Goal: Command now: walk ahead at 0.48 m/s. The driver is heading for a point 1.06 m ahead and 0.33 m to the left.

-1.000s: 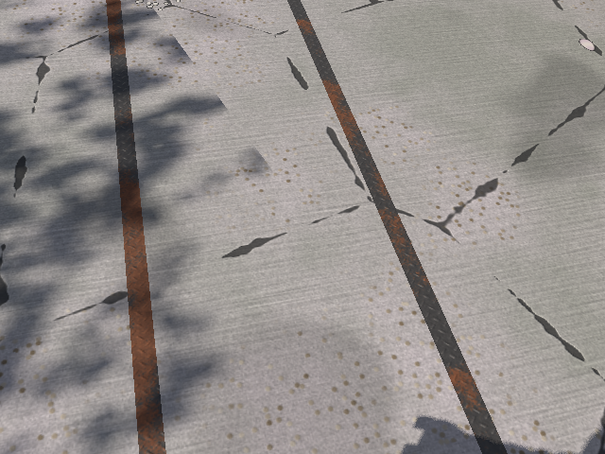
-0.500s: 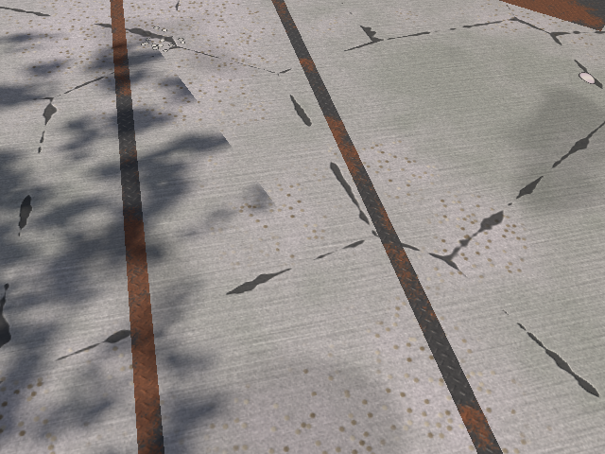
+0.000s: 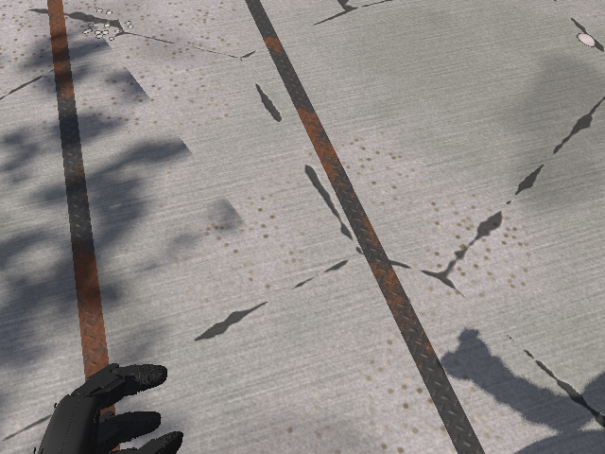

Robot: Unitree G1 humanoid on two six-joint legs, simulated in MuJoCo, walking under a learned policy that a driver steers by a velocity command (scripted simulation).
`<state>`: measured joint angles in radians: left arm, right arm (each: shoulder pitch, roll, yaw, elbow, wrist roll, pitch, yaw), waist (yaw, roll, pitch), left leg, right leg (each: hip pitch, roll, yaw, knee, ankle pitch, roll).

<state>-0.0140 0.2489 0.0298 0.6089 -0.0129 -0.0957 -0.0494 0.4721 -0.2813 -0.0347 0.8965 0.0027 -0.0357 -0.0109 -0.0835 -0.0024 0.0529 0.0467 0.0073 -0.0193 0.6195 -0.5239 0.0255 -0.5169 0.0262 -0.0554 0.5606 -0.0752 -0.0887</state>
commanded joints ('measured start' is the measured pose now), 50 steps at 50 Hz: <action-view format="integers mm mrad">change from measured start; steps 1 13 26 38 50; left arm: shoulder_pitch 426 274 477 127 254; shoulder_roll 191 165 82 111 229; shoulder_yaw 73 54 12 23 75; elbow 56 137 166 75 77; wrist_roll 4 5 16 25 23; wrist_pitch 4 -18 20 1 -43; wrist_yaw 18 33 49 51 38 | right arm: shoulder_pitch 36 -311 -33 -167 -103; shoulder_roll -121 -61 -315 -167 -95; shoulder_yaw -13 -9 -91 -58 -42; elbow -96 -206 -179 -198 -202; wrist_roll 24 -2 -10 11 7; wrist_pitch -54 -38 -52 -48 -7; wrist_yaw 12 10 35 10 -8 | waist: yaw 203 96 0 64 174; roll -185 -40 220 67 51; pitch -439 4 -396 -40 -223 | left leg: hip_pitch -729 -682 297 -257 -300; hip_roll -34 138 321 140 54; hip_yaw -153 -29 -473 -224 -279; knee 739 193 -141 -456 64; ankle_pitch -29 536 359 502 411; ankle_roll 12 -53 274 221 88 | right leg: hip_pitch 948 305 9 -102 514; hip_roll -402 -185 -18 -107 -170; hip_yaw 818 156 11 121 227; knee -250 -459 540 208 -121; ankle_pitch -341 88 -32 31 -19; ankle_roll -251 -149 67 140 6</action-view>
